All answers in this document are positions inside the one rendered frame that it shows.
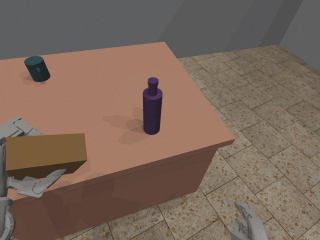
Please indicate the table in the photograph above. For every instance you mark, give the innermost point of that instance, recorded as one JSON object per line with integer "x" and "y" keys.
{"x": 99, "y": 93}

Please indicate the right robot hand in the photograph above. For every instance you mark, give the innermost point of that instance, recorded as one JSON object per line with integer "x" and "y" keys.
{"x": 254, "y": 229}

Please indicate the robot left forearm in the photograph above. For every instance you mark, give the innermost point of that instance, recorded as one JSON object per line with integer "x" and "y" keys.
{"x": 7, "y": 219}

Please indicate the sponge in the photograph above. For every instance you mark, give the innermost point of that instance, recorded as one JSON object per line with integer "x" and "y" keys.
{"x": 39, "y": 155}

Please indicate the left robot hand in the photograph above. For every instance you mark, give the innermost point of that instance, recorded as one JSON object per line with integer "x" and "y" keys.
{"x": 29, "y": 186}

